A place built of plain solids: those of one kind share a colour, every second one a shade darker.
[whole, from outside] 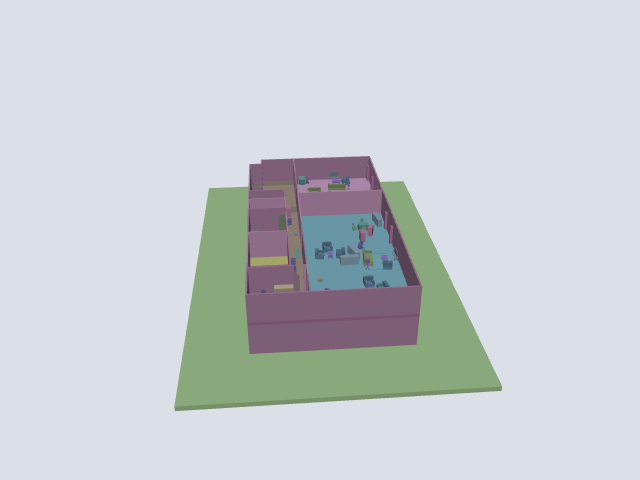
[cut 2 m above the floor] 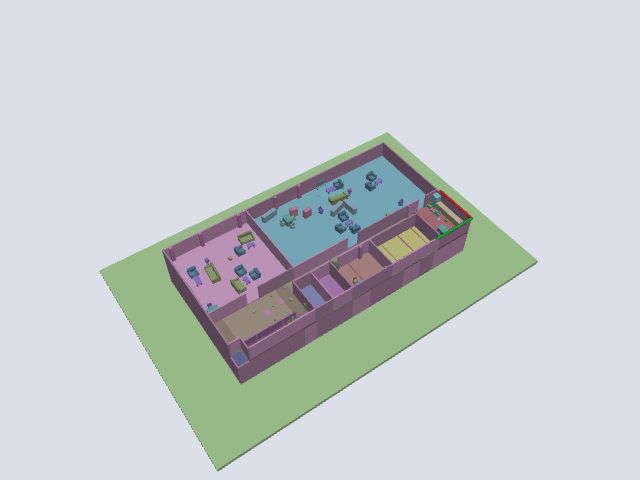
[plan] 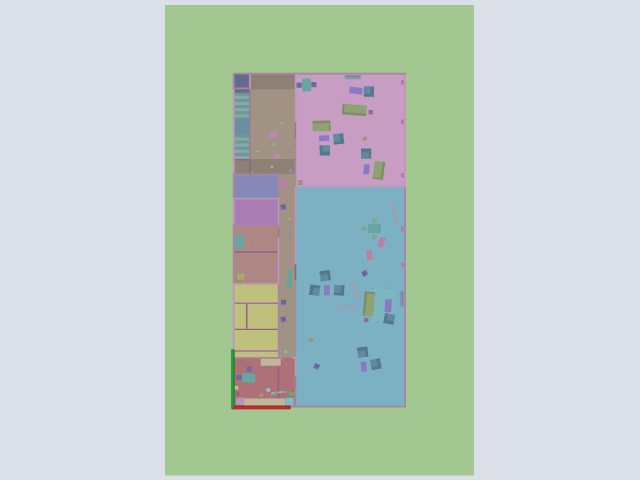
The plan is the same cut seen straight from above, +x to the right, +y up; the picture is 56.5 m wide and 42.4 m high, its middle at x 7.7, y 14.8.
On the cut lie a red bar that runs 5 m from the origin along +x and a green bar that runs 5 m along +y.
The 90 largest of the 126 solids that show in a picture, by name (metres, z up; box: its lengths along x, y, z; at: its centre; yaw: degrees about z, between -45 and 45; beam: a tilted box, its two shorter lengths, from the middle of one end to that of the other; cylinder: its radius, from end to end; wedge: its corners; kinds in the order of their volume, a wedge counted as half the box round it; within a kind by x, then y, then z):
{
 "under_1": {"box": [27.3, 41.57, 0.5], "at": [7.65, 14.79, -0.33]},
 "wall_1": {"box": [0.16, 4.17, 2.96], "at": [0.08, 2.25, 4.91]},
 "wall_2": {"box": [0.16, 4.76, 3.43], "at": [0.08, 2.54, 1.42]},
 "wall_3": {"box": [0.16, 1.79, 3.43], "at": [0.08, 5.95, 1.42]},
 "wall_4": {"box": [0.16, 6.42, 2.96], "at": [0.08, 7.67, 4.91]},
 "wall_5": {"box": [0.16, 2.17, 3.43], "at": [0.08, 8.06, 1.42]},
 "wall_6": {"box": [0.16, 4.41, 3.43], "at": [0.08, 11.48, 1.42]},
 "wall_7": {"box": [0.16, 5.01, 2.96], "at": [0.08, 13.52, 4.91]},
 "wall_8": {"box": [0.16, 2.17, 3.43], "at": [0.08, 14.9, 1.42]},
 "wall_9": {"box": [0.16, 2.24, 2.96], "at": [0.08, 17.27, 4.91]},
 "wall_10": {"box": [0.16, 4.41, 3.43], "at": [0.08, 18.32, 1.42]},
 "wall_11": {"box": [0.16, 2.0, 2.96], "at": [0.08, 19.52, 4.91]},
 "wall_12": {"box": [0.16, 1.17, 3.43], "at": [0.08, 21.24, 1.42]},
 "wall_13": {"box": [0.16, 7.46, 2.96], "at": [0.08, 24.38, 4.91]},
 "wall_14": {"box": [0.16, 7.46, 3.43], "at": [0.08, 25.68, 1.42]},
 "wall_15": {"box": [1.59, 0.16, 2.96], "at": [0.8, 28.19, 4.91]},
 "wall_16": {"box": [0.16, 1.14, 2.96], "at": [1.51, 28.84, 4.91]},
 "wall_17": {"box": [4.1, 0.13, 2.96], "at": [2.05, 10.95, 4.91]},
 "wall_18": {"box": [4.1, 0.13, 2.96], "at": [2.05, 16.09, 4.91]},
 "wall_19": {"box": [4.1, 0.13, 2.96], "at": [2.05, 18.46, 4.91]},
 "wall_20": {"box": [4.1, 0.13, 2.96], "at": [2.05, 20.59, 4.91]},
 "wall_21": {"box": [4.37, 0.13, 2.96], "at": [2.19, 4.39, 4.91]},
 "wall_22": {"box": [0.13, 6.42, 2.96], "at": [4.04, 7.67, 4.91]},
 "wall_23": {"box": [0.13, 4.02, 2.96], "at": [4.04, 13.02, 4.91]},
 "wall_24": {"box": [0.13, 2.24, 2.96], "at": [4.04, 17.27, 4.91]},
 "wall_25": {"box": [0.13, 2.0, 2.96], "at": [4.04, 19.52, 4.91]},
 "wall_26": {"box": [0.13, 1.59, 2.96], "at": [5.54, 0.95, 4.91]},
 "wall_27": {"box": [0.13, 1.58, 2.96], "at": [5.54, 3.54, 4.91]},
 "wall_28": {"box": [0.13, 6.8, 2.96], "at": [5.54, 7.86, 4.91]},
 "wall_29": {"box": [0.13, 6.81, 2.96], "at": [5.54, 16.06, 4.91]},
 "wall_30": {"box": [0.13, 4.21, 2.96], "at": [5.54, 21.7, 4.91]},
 "wall_31": {"box": [0.13, 4.21, 2.96], "at": [5.54, 27.3, 4.91]},
 "wall_32": {"box": [15.3, 0.16, 6.7], "at": [7.65, 0.08, 3.05]},
 "wall_33": {"box": [15.3, 0.16, 3.43], "at": [7.65, 29.49, 1.42]},
 "wall_34": {"box": [13.87, 0.16, 2.96], "at": [8.37, 29.49, 4.91]},
 "wall_35": {"box": [9.82, 0.13, 2.96], "at": [10.39, 19.53, 4.91]},
 "wall_36": {"box": [0.16, 19.31, 2.96], "at": [15.22, 9.81, 4.91]},
 "wall_37": {"box": [0.16, 9.82, 2.96], "at": [15.22, 24.5, 4.91]},
 "stair_1": {"box": [1.3, 0.27, 3.56], "at": [0.81, 22.09, 1.48]},
 "stair_2": {"box": [1.3, 0.55, 3.38], "at": [0.81, 22.22, 1.39]},
 "stair_3": {"box": [1.3, 0.82, 3.2], "at": [0.81, 22.36, 1.3]},
 "stair_4": {"box": [1.3, 1.09, 3.03], "at": [0.81, 22.5, 1.21]},
 "stair_5": {"box": [1.3, 1.37, 2.85], "at": [0.81, 22.63, 1.13]},
 "stair_6": {"box": [1.3, 1.64, 2.68], "at": [0.81, 22.77, 1.04]},
 "stair_7": {"box": [1.3, 1.91, 2.5], "at": [0.81, 22.91, 0.95]},
 "stair_8": {"box": [1.3, 2.18, 2.33], "at": [0.81, 23.04, 0.86]},
 "stair_9": {"box": [1.3, 0.27, 1.98], "at": [0.81, 25.76, 0.69]},
 "stair_10": {"box": [1.3, 0.55, 1.8], "at": [0.81, 25.9, 0.6]},
 "stair_11": {"box": [1.3, 0.82, 1.63], "at": [0.81, 26.03, 0.51]},
 "stair_12": {"box": [1.3, 1.09, 1.45], "at": [0.81, 26.17, 0.43]},
 "stair_13": {"box": [1.3, 1.37, 1.28], "at": [0.81, 26.31, 0.34]},
 "stair_14": {"box": [1.3, 1.64, 1.1], "at": [0.81, 26.44, 0.25]},
 "stair_15": {"box": [1.3, 1.91, 0.93], "at": [0.81, 26.58, 0.16]},
 "stair_16": {"box": [1.3, 2.18, 0.75], "at": [0.81, 26.72, 0.08]},
 "upper_floor_clubroom_1": {"box": [9.53, 19.31, 0.16], "at": [10.38, 9.81, 3.35]},
 "upper_floor_training_room_1": {"box": [9.53, 9.82, 0.16], "at": [10.38, 24.5, 3.35]},
 "upper_floor_landing_1": {"box": [5.32, 1.3, 0.16], "at": [2.82, 21.3, 3.35]},
 "upper_floor_landing_2": {"box": [4.02, 6.16, 0.16], "at": [3.47, 25.03, 3.35]},
 "upper_floor_landing_3": {"box": [3.89, 1.3, 0.16], "at": [3.54, 28.76, 3.35]},
 "upper_floor_landing_4": {"box": [1.38, 16.19, 0.16], "at": [4.79, 12.56, 3.35]},
 "floor_lobby_1": {"box": [5.32, 1.6, 0.78], "at": [2.82, 28.61, -0.11]},
 "stair_landing_1": {"box": [1.3, 1.49, 2.15], "at": [0.81, 24.88, 0.78]},
 "upper_floor_bar_store_1": {"box": [3.81, 6.42, 0.16], "at": [2.06, 7.67, 3.35]},
 "upper_floor_kitchen_1": {"box": [5.32, 4.17, 0.16], "at": [2.82, 2.25, 3.35]},
 "upper_floor_committee_room_1": {"box": [3.81, 5.01, 0.16], "at": [2.06, 13.52, 3.35]},
 "table_trolley_1": {"box": [1.9, 0.5, 0.9], "at": [10.12, 8.89, 3.88], "yaw": 3.6},
 "table_trolley_2": {"box": [0.5, 1.9, 0.9], "at": [10.72, 10.32, 3.88], "yaw": 19.0},
 "table_trolley_3": {"box": [0.5, 1.9, 0.9], "at": [14.27, 17.15, 3.88], "yaw": 10.6},
 "counter_run_1": {"box": [3.61, 0.61, 0.78], "at": [2.81, 0.47, 3.92]},
 "counter_run_2": {"box": [1.78, 0.61, 0.78], "at": [3.35, 4.01, 3.92]},
 "sofa_1": {"box": [1.6, 0.93, 0.34], "at": [7.84, 24.87, 3.71], "yaw": 1.1},
 "sofa_2": {"box": [2.16, 0.93, 0.34], "at": [10.74, 26.3, 3.71], "yaw": -4.3},
 "sofa_3": {"box": [0.93, 2.16, 0.34], "at": [12.03, 9.16, 3.71], "yaw": -5.3},
 "sofa_4": {"box": [0.93, 1.6, 0.34], "at": [12.89, 20.95, 3.71], "yaw": -7.1},
 "stack_trolley_1": {"box": [0.5, 0.9, 1.09], "at": [4.48, 19.8, 3.98], "yaw": -1.6},
 "stack_trolley_2": {"box": [0.5, 0.9, 1.09], "at": [12.08, 13.45, 3.98], "yaw": 5.0},
 "stack_trolley_3": {"box": [0.5, 0.9, 1.02], "at": [13.13, 14.59, 3.94], "yaw": -20.7},
 "upper_floor_wc_women_1": {"box": [3.81, 2.24, 0.16], "at": [2.06, 17.27, 3.35]},
 "wall_band_1": {"box": [0.16, 4.76, 0.31], "at": [0.08, 2.54, 3.28]},
 "wall_band_2": {"box": [0.16, 6.32, 0.31], "at": [0.08, 25.11, 3.28]},
 "wall_band_3": {"box": [15.3, 0.16, 0.31], "at": [7.65, 0.08, 3.28]},
 "upper_floor_wc_men_1": {"box": [3.81, 2.0, 0.16], "at": [2.06, 19.52, 3.35]},
 "fridge_1": {"box": [0.75, 0.7, 1.72], "at": [5.0, 0.52, 4.29]},
 "armchair_club_1": {"box": [0.9, 0.92, 0.35], "at": [9.34, 23.73, 3.68], "yaw": 5.9},
 "armchair_club_2": {"box": [0.92, 0.9, 0.35], "at": [11.48, 4.88, 3.68], "yaw": 6.5},
 "billy_1": {"box": [0.28, 0.42, 2.02], "at": [14.99, 12.6, 4.44]},
 "billy_2": {"box": [0.28, 0.42, 2.02], "at": [14.99, 15.78, 4.44]},
 "range_cooker_1": {"box": [0.76, 0.65, 0.94], "at": [0.63, 0.49, 3.9]},
 "rug_1": {"box": [2.0, 2.9, 0.08], "at": [13.26, 9.04, 3.4], "yaw": 1.4},
 "stair_guard_1": {"box": [0.08, 6.16, 0.93], "at": [1.5, 25.03, 3.9]}
}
